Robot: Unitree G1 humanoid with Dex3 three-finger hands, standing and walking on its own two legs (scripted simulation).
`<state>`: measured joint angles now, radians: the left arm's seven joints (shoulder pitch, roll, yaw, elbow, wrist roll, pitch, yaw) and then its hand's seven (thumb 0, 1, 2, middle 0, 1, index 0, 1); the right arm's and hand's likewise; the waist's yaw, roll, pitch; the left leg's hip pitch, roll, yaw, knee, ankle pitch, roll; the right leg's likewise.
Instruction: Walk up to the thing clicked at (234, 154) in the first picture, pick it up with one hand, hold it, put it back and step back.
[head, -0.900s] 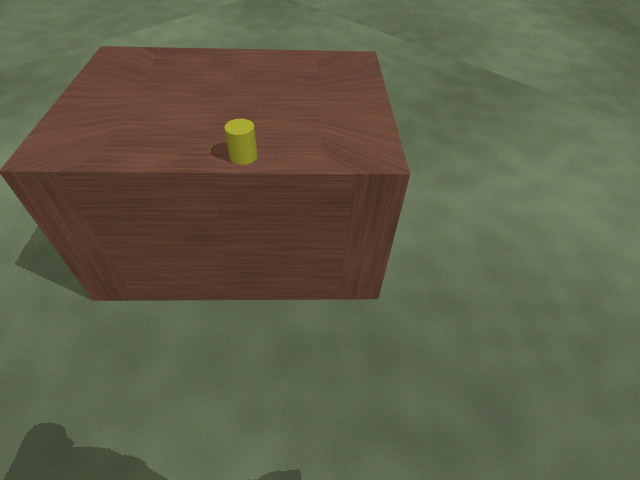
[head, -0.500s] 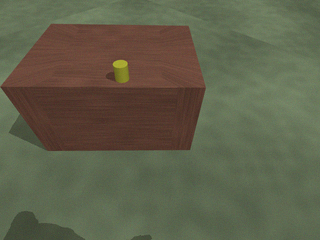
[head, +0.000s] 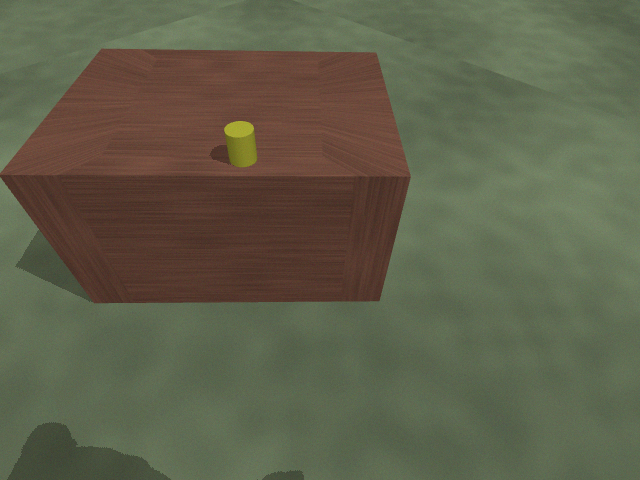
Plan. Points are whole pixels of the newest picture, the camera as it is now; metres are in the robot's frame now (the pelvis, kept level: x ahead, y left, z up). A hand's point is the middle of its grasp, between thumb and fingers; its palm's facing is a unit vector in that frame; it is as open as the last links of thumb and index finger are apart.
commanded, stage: stand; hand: left
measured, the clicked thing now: (241, 144) +0.94 +0.20 -0.14
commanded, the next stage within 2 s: walk up in 0.22 s
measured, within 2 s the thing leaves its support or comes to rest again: neither
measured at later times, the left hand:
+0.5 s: hand out of the picture +0.12 +0.25 -0.15, palm faces -0.05 -0.92 -0.39, open 7.4 cm
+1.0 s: hand (182, 419) +0.26 +0.21 -0.18, palm faces +0.00 -0.95 -0.31, open 7.4 cm
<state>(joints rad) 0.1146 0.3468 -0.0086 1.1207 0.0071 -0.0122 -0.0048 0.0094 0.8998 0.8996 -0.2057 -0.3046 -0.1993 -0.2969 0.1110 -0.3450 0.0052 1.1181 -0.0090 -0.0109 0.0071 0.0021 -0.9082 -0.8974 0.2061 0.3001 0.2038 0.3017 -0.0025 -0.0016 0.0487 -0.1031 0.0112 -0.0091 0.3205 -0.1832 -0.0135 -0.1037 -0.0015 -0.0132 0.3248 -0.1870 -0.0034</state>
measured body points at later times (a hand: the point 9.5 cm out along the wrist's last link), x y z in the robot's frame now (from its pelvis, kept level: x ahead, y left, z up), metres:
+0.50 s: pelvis +0.05 -0.03 -0.02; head +0.06 -0.05 +0.43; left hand +0.12 +0.30 -0.13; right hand +0.07 -0.36 -0.14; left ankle +0.00 +0.12 -0.75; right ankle +0.05 -0.13 -0.75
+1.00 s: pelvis +0.24 -0.04 -0.03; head +0.27 -0.02 +0.42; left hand +0.26 +0.26 -0.16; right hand +0.37 -0.33 -0.12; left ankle +0.32 +0.05 -0.75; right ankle +0.10 -0.15 -0.66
